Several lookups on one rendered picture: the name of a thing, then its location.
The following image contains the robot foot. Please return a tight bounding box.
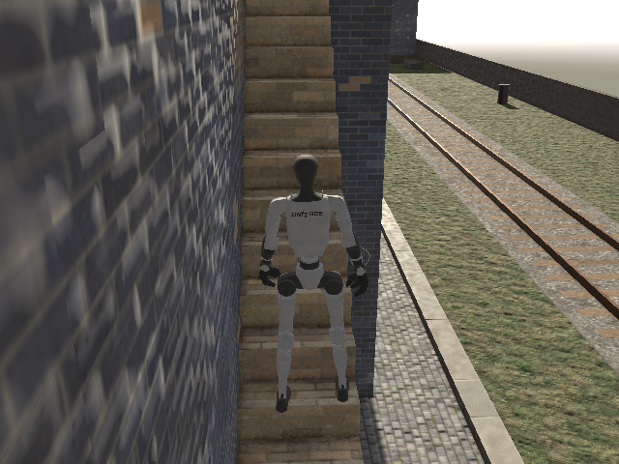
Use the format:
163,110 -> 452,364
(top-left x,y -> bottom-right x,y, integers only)
336,377 -> 349,402
276,386 -> 291,413

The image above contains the robot left forearm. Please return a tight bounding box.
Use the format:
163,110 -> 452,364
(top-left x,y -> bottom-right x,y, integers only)
259,236 -> 275,272

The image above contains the robot left foot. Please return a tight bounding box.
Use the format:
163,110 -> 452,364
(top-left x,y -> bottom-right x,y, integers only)
276,386 -> 291,413

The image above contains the left robot hand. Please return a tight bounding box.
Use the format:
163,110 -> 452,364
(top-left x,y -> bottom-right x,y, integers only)
259,267 -> 281,287

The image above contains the robot right foot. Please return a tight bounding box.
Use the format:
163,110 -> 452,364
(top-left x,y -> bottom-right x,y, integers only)
336,377 -> 349,402

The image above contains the right robot upper arm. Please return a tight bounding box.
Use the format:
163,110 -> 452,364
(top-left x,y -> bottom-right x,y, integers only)
327,195 -> 356,247

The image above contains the right robot hand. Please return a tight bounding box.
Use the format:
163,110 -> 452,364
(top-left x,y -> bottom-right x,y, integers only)
345,273 -> 368,297

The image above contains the robot right forearm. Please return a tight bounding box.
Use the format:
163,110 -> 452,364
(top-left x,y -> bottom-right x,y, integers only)
346,232 -> 366,276

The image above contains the left robot upper arm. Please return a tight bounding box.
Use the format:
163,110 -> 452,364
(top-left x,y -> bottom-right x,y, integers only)
264,197 -> 287,250

